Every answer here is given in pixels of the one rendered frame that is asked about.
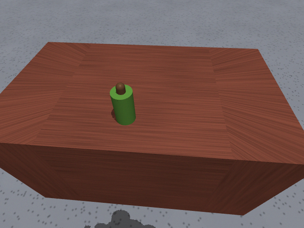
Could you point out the bottle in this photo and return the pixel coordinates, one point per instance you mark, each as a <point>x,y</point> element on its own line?
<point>123,103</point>

